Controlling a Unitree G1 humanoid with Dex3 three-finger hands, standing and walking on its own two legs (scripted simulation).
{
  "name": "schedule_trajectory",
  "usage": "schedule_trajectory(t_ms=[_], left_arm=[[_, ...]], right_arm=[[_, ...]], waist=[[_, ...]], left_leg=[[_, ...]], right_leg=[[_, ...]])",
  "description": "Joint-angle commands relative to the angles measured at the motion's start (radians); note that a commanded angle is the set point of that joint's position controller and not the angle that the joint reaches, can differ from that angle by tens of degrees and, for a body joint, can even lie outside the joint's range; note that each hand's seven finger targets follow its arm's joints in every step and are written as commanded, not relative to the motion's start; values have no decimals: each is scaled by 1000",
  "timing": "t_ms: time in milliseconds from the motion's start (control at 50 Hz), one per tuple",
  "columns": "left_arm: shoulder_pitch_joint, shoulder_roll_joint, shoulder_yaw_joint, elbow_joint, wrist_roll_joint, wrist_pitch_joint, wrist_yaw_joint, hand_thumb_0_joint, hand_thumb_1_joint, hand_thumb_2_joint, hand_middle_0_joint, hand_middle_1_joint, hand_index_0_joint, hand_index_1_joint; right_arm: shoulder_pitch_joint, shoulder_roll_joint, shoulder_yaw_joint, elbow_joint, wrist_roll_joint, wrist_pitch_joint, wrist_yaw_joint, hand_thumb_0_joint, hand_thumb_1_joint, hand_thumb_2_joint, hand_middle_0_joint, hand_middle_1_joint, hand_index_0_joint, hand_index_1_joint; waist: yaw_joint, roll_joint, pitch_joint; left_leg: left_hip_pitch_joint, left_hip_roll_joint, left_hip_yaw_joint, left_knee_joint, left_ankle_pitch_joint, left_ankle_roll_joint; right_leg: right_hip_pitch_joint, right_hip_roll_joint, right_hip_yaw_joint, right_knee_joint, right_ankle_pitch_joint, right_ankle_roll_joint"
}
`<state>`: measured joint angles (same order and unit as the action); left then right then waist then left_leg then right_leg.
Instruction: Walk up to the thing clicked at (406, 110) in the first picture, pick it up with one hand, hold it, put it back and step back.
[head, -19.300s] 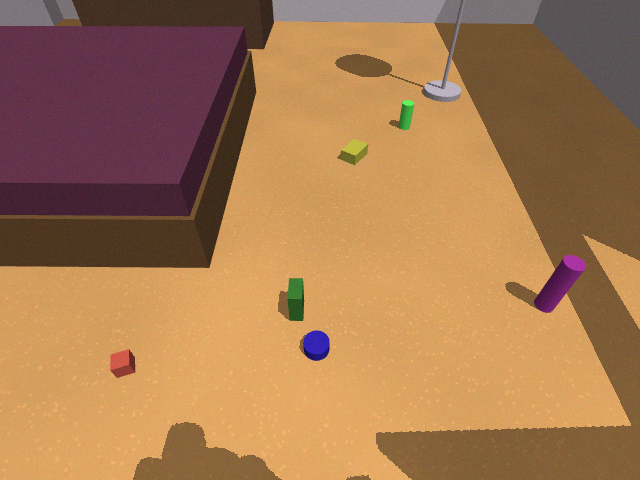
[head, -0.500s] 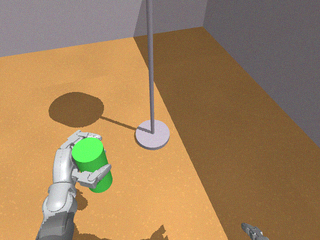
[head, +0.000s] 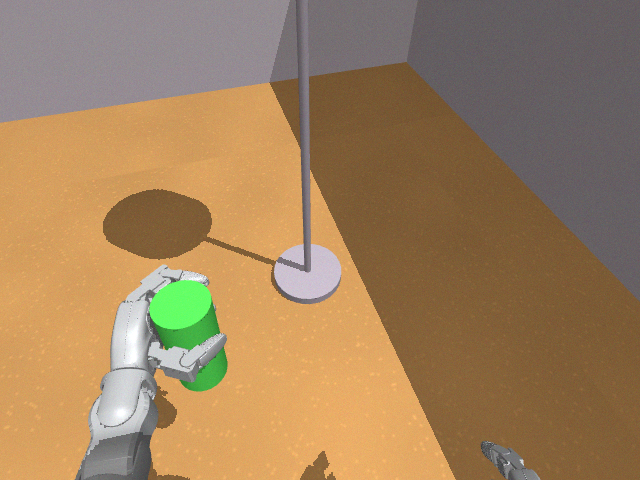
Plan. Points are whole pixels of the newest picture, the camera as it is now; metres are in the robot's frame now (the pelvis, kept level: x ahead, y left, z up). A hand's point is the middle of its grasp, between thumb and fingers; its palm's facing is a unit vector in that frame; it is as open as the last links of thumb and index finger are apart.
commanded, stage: hold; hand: left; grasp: from the side
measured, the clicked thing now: (193, 339) +0.32 +0.17 +0.00
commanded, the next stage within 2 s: crouch in 1.76 s
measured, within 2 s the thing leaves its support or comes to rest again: neither
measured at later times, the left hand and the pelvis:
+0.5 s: hand (191, 323) +0.32 +0.16 +0.04, palm faces +0.07 -1.00 -0.03, open 9.7 cm; pelvis -0.01 +0.00 +0.00, yaw +0 degrees
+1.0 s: hand (188, 319) +0.32 +0.16 +0.04, palm faces +0.07 -1.00 -0.04, open 9.7 cm; pelvis +0.00 +0.00 +0.00, yaw +0 degrees
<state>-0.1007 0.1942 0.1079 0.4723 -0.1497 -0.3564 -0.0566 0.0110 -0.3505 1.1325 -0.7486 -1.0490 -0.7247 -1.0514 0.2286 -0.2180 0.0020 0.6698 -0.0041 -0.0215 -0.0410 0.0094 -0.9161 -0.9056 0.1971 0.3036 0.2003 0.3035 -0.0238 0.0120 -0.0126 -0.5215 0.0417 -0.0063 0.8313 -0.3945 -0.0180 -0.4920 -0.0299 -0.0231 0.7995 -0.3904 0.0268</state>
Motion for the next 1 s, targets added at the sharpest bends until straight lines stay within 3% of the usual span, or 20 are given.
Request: schedule_trajectory(t_ms=[0, 100, 280, 320, 380, 420, 460, 480, 520, 580, 620, 660, 720, 760, 800, 820, 860, 920, 940, 980], left_arm=[[-411, 160, 97, -358, -45, -140, 0, 0, 243, 1217, -1232, -1396, -1250, -1390], [-424, 141, 66, -350, -47, -137, -12, 0, 237, 1224, -1241, -1401, -1260, -1396], [-393, 136, 66, -296, -42, -124, -5, 0, 218, 1207, -1227, -1376, -1241, -1375], [-408, 166, 98, -294, -42, -128, -2, 0, 192, 1220, -1236, -1390, -1250, -1389], [-380, 134, 79, -268, -44, -130, -5, 0, 195, 1221, -1237, -1403, -1255, -1399], [-439, 183, 116, -316, -41, -144, -2, 0, 211, 1212, -1229, -1381, -1244, -1380], [-411, 176, 110, -343, -42, -150, -4, 0, 228, 1231, -1240, -1397, -1254, -1397], [-378, 136, 76, -308, -41, -145, -8, 0, 227, 1233, -1241, -1400, -1255, -1399], [-365, 128, 83, -274, -49, -142, -10, 0, 221, 1226, -1236, -1394, -1250, -1393], [-448, 189, 105, -378, -36, -154, -4, 0, 213, 1211, -1216, -1371, -1229, -1371], [-411, 139, 70, -337, -39, -145, -7, 0, 218, 1211, -1226, -1379, -1240, -1378], [-408, 136, 86, -287, -48, -142, -2, 0, 215, 1229, -1234, -1396, -1247, -1396], [-486, 196, 104, -393, -39, -156, -5, 0, 206, 1216, -1233, -1388, -1247, -1387], [-388, 150, 82, -297, -41, -140, -10, 0, 190, 1237, -1246, -1413, -1261, -1413], [-424, 155, 85, -324, -49, -141, -12, 0, 197, 1237, -1239, -1408, -1253, -1408], [-409, 135, 58, -301, -46, -138, -16, 0, 157, 1237, -1231, -1408, -1245, -1410], [-448, 162, 73, -332, -40, -139, -14, 0, 186, 1223, -1225, -1391, -1238, -1392], [-388, 123, 70, -241, -46, -131, -10, 0, 153, 1225, -1229, -1398, -1242, -1400], [-434, 150, 80, -331, -46, -142, -6, 0, 159, 1220, -1221, -1390, -1235, -1391], [-393, 156, 86, -300, -36, -139, -3, 0, 174, 1220, -1214, -1383, -1227, -1384]], right_arm=[[-23, -134, -43, -124, 4, -42, -5, 0, -908, -902, 199, 300, 200, 300], [-18, -131, -38, -114, 3, -46, -10, 0, -911, -904, 199, 300, 200, 300], [-21, -133, -42, -108, 10, -44, -10, 0, -912, -904, 199, 300, 199, 300], [-28, -133, -44, -108, 9, -48, -10, 0, -910, -904, 199, 300, 199, 300], [-29, -128, -43, -106, 7, -48, -10, 0, -913, -904, 199, 300, 200, 300], [-32, -131, -45, -109, 7, -47, -10, 0, -910, -904, 199, 300, 199, 300], [-27, -130, -44, -113, 7, -47, -13, 0, -913, -906, 199, 300, 199, 300], [-24, -130, -44, -114, 5, -47, -12, 0, -914, -906, 199, 300, 199, 300], [-32, -134, -45, -113, 9, -49, -12, 0, -915, -906, 199, 300, 199, 300], [-24, -134, -46, -111, 6, -48, -17, 0, -916, -907, 199, 300, 199, 300], [-23, -128, -41, -110, 4, -50, -15, 0, -916, -906, 199, 300, 199, 300], [-29, -134, -44, -104, 8, -54, -15, 0, -917, -907, 199, 300, 199, 300], [-22, -136, -46, -109, 6, -52, -15, 0, -918, -907, 199, 300, 199, 300], [-14, -134, -45, -103, 8, -53, -16, 0, -919, -908, 199, 300, 199, 300], [-17, -137, -47, -103, 11, -55, -15, 0, -917, -907, 199, 300, 199, 300], [-18, -136, -45, -103, 11, -53, -16, 0, -919, -908, 199, 300, 199, 300], [-11, -137, -49, -92, 9, -54, -17, 0, -915, -907, 199, 300, 199, 300], [-20, -134, -47, -96, 9, -56, -13, 0, -918, -908, 199, 300, 199, 300], [-20, -131, -47, -101, 8, -55, -12, 0, -916, -907, 199, 300, 199, 300], [-16, -135, -49, -103, 8, -50, -12, 0, -914, -907, 199, 300, 199, 300]], waist=[[-4, 45, -341], [-19, 35, -321], [-5, 11, -300], [1, 12, -292], [-1, 18, -288], [6, 17, -308], [8, 38, -330], [-5, 38, -329], [-8, 13, -304], [-6, 56, -348], [-15, 44, -304], [-11, 11, -287], [-7, 65, -336], [-10, 22, -319], [-7, 32, -321], [-14, 23, -310], [-12, 48, -325], [-11, -10, -276], [-1, 26, -318], [0, 34, -324]], left_leg=[[167, -28, 2, -127, 226, 8], [164, -32, 9, -121, 219, 12], [159, -29, 7, -140, 201, 11], [147, -33, 13, -137, 190, 16], [142, -38, 18, -137, 178, 17], [145, -37, 18, -134, 183, 18], [166, -38, 19, -138, 198, 15], [174, -36, 17, -135, 209, 13], [157, -37, 17, -132, 200, 15], [183, -36, 18, -134, 212, 13], [160, -34, 14, -136, 186, 12], [151, -30, 9, -143, 173, 14], [173, -32, 8, -143, 182, 11], [164, -33, 8, -139, 195, 13], [173, -31, 8, -139, 217, 11], [176, -30, 8, -136, 227, 12], [188, -31, 9, -135, 233, 11], [145, -33, 11, -132, 206, 18], [162, -33, 11, -133, 218, 15], [173, -32, 10, -134, 227, 11]], right_leg=[[110, 40, -20, -97, 254, -34], [104, 36, -14, -108, 260, -29], [111, 38, -21, -121, 236, -30], [112, 33, -14, -130, 235, -27], [108, 29, -12, -131, 226, -24], [118, 29, -10, -130, 230, -24], [127, 30, -11, -125, 241, -27], [120, 34, -12, -119, 250, -28], [112, 34, -12, -125, 245, -25], [117, 33, -8, -121, 258, -28], [98, 37, -12, -122, 228, -30], [96, 38, -17, -123, 216, -29], [105, 36, -15, -120, 221, -32], [117, 36, -16, -120, 233, -29], [112, 38, -18, -116, 255, -32], [104, 38, -18, -118, 261, -31], [103, 35, -17, -117, 267, -32], [102, 33, -17, -124, 250, -27], [113, 32, -16, -118, 259, -29], [114, 36, -20, -115, 257, -32]])
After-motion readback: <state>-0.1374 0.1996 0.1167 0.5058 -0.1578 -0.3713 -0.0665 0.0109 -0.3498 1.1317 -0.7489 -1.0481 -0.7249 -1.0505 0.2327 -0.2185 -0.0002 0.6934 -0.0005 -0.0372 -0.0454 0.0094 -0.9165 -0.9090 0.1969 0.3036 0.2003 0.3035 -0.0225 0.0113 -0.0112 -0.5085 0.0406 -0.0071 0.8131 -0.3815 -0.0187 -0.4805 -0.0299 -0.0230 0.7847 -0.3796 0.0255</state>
